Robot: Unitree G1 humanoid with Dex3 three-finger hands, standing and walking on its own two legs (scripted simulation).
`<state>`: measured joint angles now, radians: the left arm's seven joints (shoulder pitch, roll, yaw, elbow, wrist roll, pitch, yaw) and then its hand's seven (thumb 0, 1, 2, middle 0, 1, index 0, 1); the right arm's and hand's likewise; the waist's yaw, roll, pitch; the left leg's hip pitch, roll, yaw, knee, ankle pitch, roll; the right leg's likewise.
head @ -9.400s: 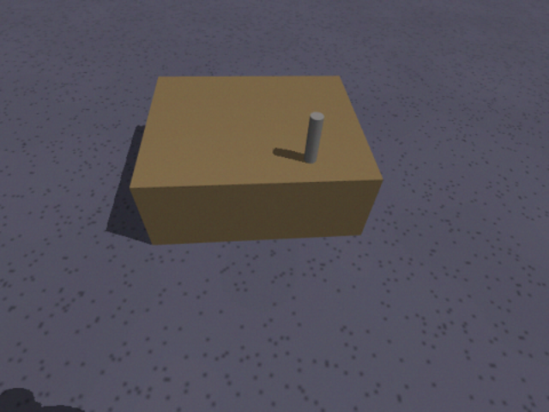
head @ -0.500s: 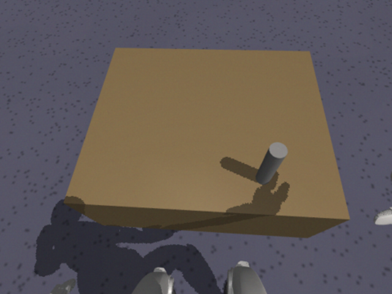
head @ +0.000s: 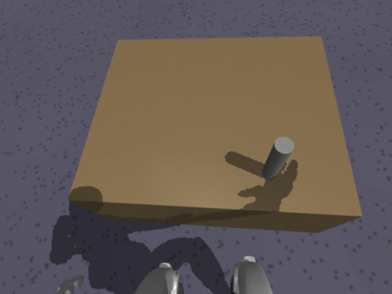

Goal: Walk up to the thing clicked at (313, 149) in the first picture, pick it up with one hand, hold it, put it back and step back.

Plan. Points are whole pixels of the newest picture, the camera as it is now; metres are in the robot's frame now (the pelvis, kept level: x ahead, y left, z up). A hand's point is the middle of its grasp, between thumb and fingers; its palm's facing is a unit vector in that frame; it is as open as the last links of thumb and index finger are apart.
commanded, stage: go down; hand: right
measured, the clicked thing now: (275, 160) +0.48 -0.20 -0.23
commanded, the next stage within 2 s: approach in 0.22 s
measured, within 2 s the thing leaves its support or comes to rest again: neither
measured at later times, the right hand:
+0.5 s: hand out of the picture +0.39 -0.38 +0.00, palm faces +0.20 +0.98 -0.07, open 17.6 cm
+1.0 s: hand (316, 173) +0.44 -0.31 -0.23, palm faces +0.11 +0.99 +0.00, open 17.4 cm
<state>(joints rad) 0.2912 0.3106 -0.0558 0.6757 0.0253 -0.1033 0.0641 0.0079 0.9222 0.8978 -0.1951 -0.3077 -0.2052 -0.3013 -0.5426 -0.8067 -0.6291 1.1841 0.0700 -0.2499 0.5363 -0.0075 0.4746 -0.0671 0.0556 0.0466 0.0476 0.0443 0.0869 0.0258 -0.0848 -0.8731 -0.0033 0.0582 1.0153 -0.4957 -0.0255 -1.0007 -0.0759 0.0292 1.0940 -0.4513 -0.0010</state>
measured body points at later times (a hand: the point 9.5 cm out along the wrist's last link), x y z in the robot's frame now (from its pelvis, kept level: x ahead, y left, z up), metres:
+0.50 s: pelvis -0.01 -0.01 -0.02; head +0.13 -0.06 +0.41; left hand +0.06 +0.27 -0.11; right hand +0.38 -0.43 +0.01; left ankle -0.01 +0.14 -0.66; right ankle +0.03 -0.11 -0.66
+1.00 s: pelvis -0.07 +0.01 -0.24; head +0.16 -0.04 +0.14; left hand +0.03 +0.28 -0.35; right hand +0.43 -0.36 -0.23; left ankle -0.01 +0.14 -0.66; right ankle +0.03 -0.11 -0.66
